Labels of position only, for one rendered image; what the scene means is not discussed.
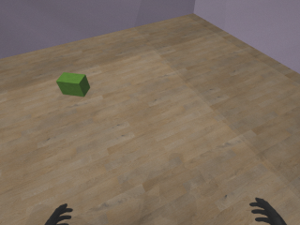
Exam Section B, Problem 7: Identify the robot right hand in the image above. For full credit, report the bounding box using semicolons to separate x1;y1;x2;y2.
249;197;287;225

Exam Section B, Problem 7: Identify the carton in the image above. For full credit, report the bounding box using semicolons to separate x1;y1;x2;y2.
56;72;90;97

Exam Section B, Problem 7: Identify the robot left hand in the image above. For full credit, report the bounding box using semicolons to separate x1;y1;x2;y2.
44;203;73;225

